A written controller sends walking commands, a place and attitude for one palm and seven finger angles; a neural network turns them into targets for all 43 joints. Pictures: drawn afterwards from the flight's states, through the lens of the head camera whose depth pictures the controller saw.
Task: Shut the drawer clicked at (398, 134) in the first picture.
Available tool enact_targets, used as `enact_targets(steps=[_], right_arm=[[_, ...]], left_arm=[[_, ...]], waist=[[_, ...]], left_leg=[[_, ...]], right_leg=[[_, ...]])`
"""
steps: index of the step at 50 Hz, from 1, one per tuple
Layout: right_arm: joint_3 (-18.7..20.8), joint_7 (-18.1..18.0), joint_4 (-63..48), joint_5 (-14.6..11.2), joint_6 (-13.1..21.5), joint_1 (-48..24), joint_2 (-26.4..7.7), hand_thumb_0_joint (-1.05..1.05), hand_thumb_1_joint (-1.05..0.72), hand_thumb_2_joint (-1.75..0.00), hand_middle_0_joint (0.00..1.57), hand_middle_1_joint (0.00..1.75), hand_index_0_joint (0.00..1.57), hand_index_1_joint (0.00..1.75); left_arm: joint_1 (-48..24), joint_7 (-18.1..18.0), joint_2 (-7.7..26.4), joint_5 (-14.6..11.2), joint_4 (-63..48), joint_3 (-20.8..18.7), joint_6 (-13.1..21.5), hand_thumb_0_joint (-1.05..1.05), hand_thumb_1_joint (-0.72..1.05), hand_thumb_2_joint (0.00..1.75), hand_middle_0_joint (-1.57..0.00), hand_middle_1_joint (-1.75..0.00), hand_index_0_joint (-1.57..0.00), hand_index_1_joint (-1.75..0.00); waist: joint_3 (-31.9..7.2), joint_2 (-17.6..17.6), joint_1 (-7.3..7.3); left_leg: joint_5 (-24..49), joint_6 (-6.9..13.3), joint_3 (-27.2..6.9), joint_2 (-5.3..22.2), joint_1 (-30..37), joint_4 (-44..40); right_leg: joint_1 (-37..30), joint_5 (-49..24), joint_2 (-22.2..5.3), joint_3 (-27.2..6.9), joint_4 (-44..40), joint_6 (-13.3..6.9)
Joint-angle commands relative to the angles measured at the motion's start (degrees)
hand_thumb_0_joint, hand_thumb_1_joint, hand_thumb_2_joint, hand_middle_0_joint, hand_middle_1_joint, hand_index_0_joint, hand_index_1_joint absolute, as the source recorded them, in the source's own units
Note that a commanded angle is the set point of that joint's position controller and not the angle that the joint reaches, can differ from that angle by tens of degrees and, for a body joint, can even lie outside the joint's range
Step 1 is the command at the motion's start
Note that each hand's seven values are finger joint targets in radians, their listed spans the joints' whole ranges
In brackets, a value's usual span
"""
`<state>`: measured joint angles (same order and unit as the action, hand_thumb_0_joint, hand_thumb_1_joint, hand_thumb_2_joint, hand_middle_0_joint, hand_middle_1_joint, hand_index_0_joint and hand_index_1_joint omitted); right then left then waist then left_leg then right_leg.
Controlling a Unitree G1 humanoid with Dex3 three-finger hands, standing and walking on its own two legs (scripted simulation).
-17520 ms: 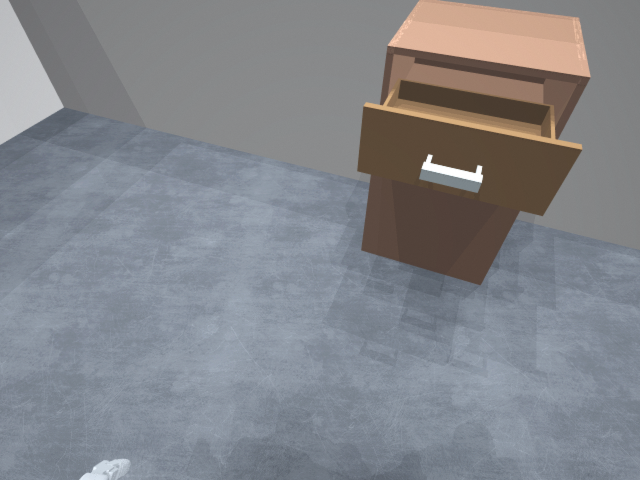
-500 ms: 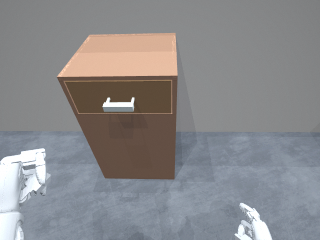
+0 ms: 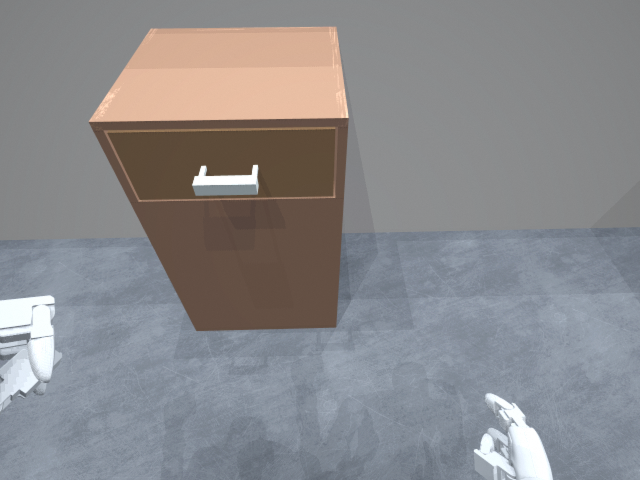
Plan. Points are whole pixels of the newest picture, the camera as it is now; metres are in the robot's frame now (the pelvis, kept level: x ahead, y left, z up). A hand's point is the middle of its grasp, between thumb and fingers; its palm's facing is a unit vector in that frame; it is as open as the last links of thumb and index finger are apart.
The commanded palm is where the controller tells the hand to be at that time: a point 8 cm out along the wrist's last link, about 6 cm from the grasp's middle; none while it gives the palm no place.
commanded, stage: step back with the hand held close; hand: left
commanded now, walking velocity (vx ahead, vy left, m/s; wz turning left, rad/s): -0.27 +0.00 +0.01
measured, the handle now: (227, 177) +0.67 +0.25 -0.05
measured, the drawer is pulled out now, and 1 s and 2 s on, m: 0.00 0.00 0.00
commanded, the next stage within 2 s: stop stepping back and stand still in 0.92 s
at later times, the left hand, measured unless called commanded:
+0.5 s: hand (6, 432) +0.12 +0.25 +0.17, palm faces +0.40 -0.75 -0.52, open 3.3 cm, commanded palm +0.05 +0.28 +0.18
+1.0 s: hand out of the picture +0.02 +0.27 +0.17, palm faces +0.44 -0.79 -0.44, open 3.3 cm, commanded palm -0.06 +0.30 +0.18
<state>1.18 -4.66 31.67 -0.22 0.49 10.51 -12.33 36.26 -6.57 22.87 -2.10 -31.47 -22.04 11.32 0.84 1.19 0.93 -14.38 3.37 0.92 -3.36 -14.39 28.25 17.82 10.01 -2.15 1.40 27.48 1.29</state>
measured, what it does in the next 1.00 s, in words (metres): walks backwards: right foot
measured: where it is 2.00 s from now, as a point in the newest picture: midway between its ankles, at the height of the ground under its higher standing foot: outside the picture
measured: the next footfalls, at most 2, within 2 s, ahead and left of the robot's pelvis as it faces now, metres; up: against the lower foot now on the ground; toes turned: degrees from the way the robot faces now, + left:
right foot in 0.46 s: -0.01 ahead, -0.13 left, +0.00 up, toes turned +6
right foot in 1.18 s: -0.28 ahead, -0.12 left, +0.00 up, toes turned +4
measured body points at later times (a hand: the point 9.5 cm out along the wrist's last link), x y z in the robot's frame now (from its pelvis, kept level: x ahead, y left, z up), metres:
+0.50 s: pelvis -0.07 -0.01 -0.01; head -0.05 +0.01 +0.44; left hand +0.10 +0.28 +0.20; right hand +0.08 -0.26 -0.09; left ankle +0.01 +0.08 -0.74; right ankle -0.04 -0.13 -0.73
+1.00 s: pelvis -0.16 +0.01 -0.01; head -0.15 +0.05 +0.44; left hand -0.01 +0.31 +0.20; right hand +0.02 -0.22 -0.08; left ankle +0.00 +0.09 -0.73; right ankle -0.16 -0.15 -0.67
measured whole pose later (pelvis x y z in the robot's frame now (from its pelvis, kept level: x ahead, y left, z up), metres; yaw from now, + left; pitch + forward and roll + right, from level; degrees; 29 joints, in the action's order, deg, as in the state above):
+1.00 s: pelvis -0.16 +0.01 -0.01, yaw +6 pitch +0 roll -7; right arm 1.8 -4.8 34.7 0.9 5.2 12.2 -11.0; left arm 29.8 -7.9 24.5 -0.3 -33.7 -23.6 16.5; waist 1.2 2.8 -2.1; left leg -4.2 4.5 -2.1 1.9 -31.1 31.1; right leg 26.4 23.1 7.2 -1.8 58.4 1.2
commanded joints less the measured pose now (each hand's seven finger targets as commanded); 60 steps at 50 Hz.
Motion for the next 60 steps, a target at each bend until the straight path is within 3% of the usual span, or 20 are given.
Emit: enact_targets(steps=[1,6,14,19,24,30,36,39,41,44,45,46,48,50,55,56,57,58,59,60], right_arm=[[2.49,-0.67,-9.31,0.18,3.9,-5.07,-7.71,0.0,-0.9,-0.9,0.2,0.3,0.2,0.3],[2.26,-0.58,-9.81,-0.02,4.81,-4.31,-8.03,0.0,-0.9,-0.9,0.2,0.3,0.2,0.3],[1.85,-0.53,-8.67,0.78,5.56,-2.65,-7.5,0.0,-0.9,-0.9,0.2,0.3,0.2,0.3],[2.17,-1.2,-9.31,0.31,6.63,-4.5,-8.26,0.0,-0.9,-0.9,0.2,0.3,0.2,0.3],[3.3,-0.79,-9.67,0.46,8.05,-4.74,-8.58,0.0,-0.9,-0.9,0.2,0.3,0.2,0.3],[3.23,0.27,-6.05,0.65,8.21,-2.49,-7.54,0.0,-0.9,-0.9,0.2,0.3,0.2,0.3],[3.35,-0.03,-7.2,0.47,6.92,-3.54,-7.3,0.0,-0.9,-0.9,0.2,0.3,0.2,0.3],[3.55,0.07,-5.46,0.72,5.84,-2.57,-6.41,0.0,-0.9,-0.9,0.2,0.3,0.2,0.3],[3.1,0.1,-4.97,0.56,5.04,-2.34,-5.74,0.0,-0.9,-0.9,0.2,0.3,0.2,0.3],[2.68,-0.91,-6.19,0.66,5.93,-3.17,-7.84,0.0,-0.9,-0.9,0.2,0.3,0.2,0.3],[2.68,-1.02,-7.07,1.16,7.08,-4.27,-9.44,0.0,-0.9,-0.9,0.2,0.3,0.2,0.3],[2.53,-1.08,-6.93,1.61,7.82,-5.16,-8.3,0.0,-0.9,-0.9,0.2,0.3,0.2,0.3],[3.31,-0.29,-5.82,1.5,8.86,-3.91,-6.81,0.0,-0.9,-0.9,0.2,0.3,0.2,0.3],[3.81,0.77,-6.13,1.38,9.58,-6.23,-6.88,0.0,-0.9,-0.9,0.2,0.3,0.2,0.3],[1.93,1.68,-5.26,0.87,10.11,-2.69,-4.31,0.0,-0.9,-0.9,0.2,0.3,0.2,0.3],[1.72,1.63,-4.71,1.14,9.97,-2.49,-4.46,0.0,-0.9,-0.9,0.2,0.3,0.2,0.3],[1.69,1.58,-3.25,0.8,9.77,-1.05,-4.41,0.0,-0.9,-0.9,0.2,0.3,0.2,0.3],[1.82,1.36,-2.21,1.09,9.09,-1.41,-5.11,0.0,-0.9,-0.9,0.2,0.3,0.2,0.3],[1.57,1.38,-1.73,1.5,9.06,-2.42,-5.29,0.0,-0.9,-0.9,0.2,0.3,0.2,0.3],[0.67,1.64,-2.42,2.08,8.9,-2.71,-5.12,0.0,-0.9,-0.9,0.2,0.3,0.2,0.3]], left_arm=[[-1.41,-1.27,6.71,0.45,-9.04,-6.02,3.67,0.0,0.9,0.9,-1.4,-1.6,-1.4,-1.6],[-4.57,-1.48,6.33,1.54,-9.94,-5.23,4.5,0.0,0.9,0.9,-1.4,-1.6,-1.4,-1.6],[-5.46,-3.27,8.51,1.04,-14.62,-5.71,6.44,0.0,0.9,0.9,-1.4,-1.6,-1.4,-1.6],[-2.18,-3.59,8.55,2.3,-13.93,-8.07,7.55,0.0,0.9,0.9,-1.4,-1.6,-1.4,-1.6],[-1.35,-2.43,9.14,3.52,-11.6,-9.86,8.67,0.0,0.9,0.9,-1.4,-1.6,-1.4,-1.6],[0.9,-1.47,9.22,0.27,-15.28,-7.64,9.45,0.0,0.9,0.9,-1.4,-1.6,-1.4,-1.6],[1.44,-1.98,11.33,0.25,-15.66,-10.3,9.69,0.0,0.9,0.9,-1.4,-1.6,-1.4,-1.6],[-1.77,-3.06,11.67,-0.33,-14.11,-9.74,9.9,0.0,0.9,0.9,-1.4,-1.6,-1.4,-1.6],[-2.46,-3.42,9.88,-0.16,-11.72,-7.94,9.48,0.0,0.9,0.9,-1.4,-1.6,-1.4,-1.6],[-4.12,-3.06,8.56,-0.29,-13.73,-6.03,9.78,0.0,0.9,0.9,-1.4,-1.6,-1.4,-1.6],[-3.92,-2.87,8.57,0.64,-14.43,-7.15,9.82,0.0,0.9,0.9,-1.4,-1.6,-1.4,-1.6],[-6.07,-2.72,9.6,1.96,-14.59,-7.97,9.28,0.0,0.9,0.9,-1.4,-1.6,-1.4,-1.6],[-9.23,-2.39,12.09,1.32,-18.11,-9.25,9.63,0.0,0.9,0.9,-1.4,-1.6,-1.4,-1.6],[-4.52,-2.77,11.07,0.45,-16.76,-9.02,8.64,0.0,0.9,0.9,-1.4,-1.6,-1.4,-1.6],[4.17,-1.82,11.17,-1.98,-20.94,-8.71,7.11,0.0,0.9,0.9,-1.4,-1.6,-1.4,-1.6],[2.53,-1.66,12.17,-1.95,-21.96,-9.02,7.09,0.0,0.9,0.9,-1.4,-1.6,-1.4,-1.6],[0.76,-1.75,12.88,-1.65,-22.05,-9.22,7.19,0.0,0.9,0.9,-1.4,-1.6,-1.4,-1.6],[-1.51,-2.03,14.85,-1.66,-22.75,-10.33,6.96,0.0,0.9,0.9,-1.4,-1.6,-1.4,-1.6],[-6.01,-2.77,15.6,-2.33,-25.19,-11.44,6.66,0.0,0.9,0.9,-1.4,-1.6,-1.4,-1.6],[-9.7,-3.31,18.44,-2.48,-26.06,-13.34,6.61,0.0,0.9,0.9,-1.4,-1.6,-1.4,-1.6]], waist=[[-5.3,3.66,-0.52],[-2.61,-0.45,-1.21],[-3.8,-1.62,-2.32],[-4.98,11.74,-1.3],[-3.56,6.14,-0.84],[-14.76,-0.29,-1.98],[-8.64,-1.09,-2.45],[-5.67,-6.28,-3.0],[-4.43,-7.95,-3.69],[-1.82,7.8,-3.83],[-3.12,19.7,-2.97],[-4.34,20.24,-1.94],[-7.75,10.24,-1.01],[-10.97,7.68,0.38],[-14.35,15.82,0.29],[-12.08,13.26,0.0],[-11.42,1.23,-1.22],[-6.66,-11.28,-1.16],[-5.67,-11.62,-0.95],[-7.18,-9.67,-2.13]], left_leg=[[3.41,1.26,-8.68,10.7,-18.63,-11.52],[-16.55,2.44,-8.57,8.79,-26.12,-9.47],[-13.05,-0.6,-6.15,4.79,-9.12,2.09],[-23.4,3.86,-17.51,14.78,-32.4,-18.24],[-22.11,4.77,-14.26,13.56,-38.25,-12.56],[13.44,-0.36,-5.98,7.67,-4.96,-0.32],[-11.88,-0.26,-6.32,5.69,-11.2,2.2],[-8.01,-3.07,-4.99,3.01,0.82,15.78],[-5.74,-2.71,-5.99,4.13,4.51,14.22],[-18.87,0.6,-17.86,12.2,-5.93,-7.45],[-36.84,3.87,-28.64,20.17,-24.0,-24.42],[-38.12,5.65,-31.13,23.77,-34.24,-28.54],[-25.45,4.59,-23.26,21.69,-25.55,-23.49],[-19.82,3.42,-16.85,19.23,-16.37,-18.84],[-14.31,-7.99,-3.14,11.73,1.59,-19.82],[-8.93,-9.38,1.89,8.3,4.2,-11.29],[-3.04,-8.75,5.63,3.99,10.78,7.81],[-1.48,-6.41,0.45,2.98,9.5,25.9],[-3.15,-5.26,-3.72,3.7,1.41,34.76],[-1.89,-5.23,-5.49,6.78,-4.21,38.75]], right_leg=[[-18.09,-10.03,0.89,-2.21,7.4,-0.31],[-17.42,-2.46,-0.75,-6.09,4.01,-0.86],[4.67,19.53,-5.48,-8.94,-9.9,-3.74],[-19.07,1.59,4.66,-2.19,14.14,-0.08],[-23.82,-5.01,5.09,-5.82,13.61,-0.18],[-5.35,-18.01,0.1,-8.25,2.49,-1.44],[1.36,8.03,-2.06,-12.95,-5.75,-3.27],[19.95,21.94,-9.16,-16.84,-15.34,-7.13],[23.91,20.15,-8.33,-12.11,-13.56,-5.99],[17.47,20.53,2.06,-4.43,2.33,-1.94],[-0.19,15.41,9.27,-1.9,22.74,-0.17],[-9.38,13.81,10.42,-3.9,39.09,-0.18],[-5.77,16.17,9.29,-4.47,43.13,-0.47],[-3.99,18.45,8.52,-2.11,37.39,-0.74],[-5.42,27.38,10.13,7.98,4.71,-3.98],[-2.39,26.75,7.31,5.81,-8.16,-5.71],[8.71,25.25,-1.88,-3.97,-16.46,-8.93],[21.33,24.55,-12.65,-18.58,-22.15,-12.42],[19.17,15.88,-18.44,-21.63,-21.49,-16.27],[13.08,3.76,-19.53,-17.03,-16.03,-16.83]])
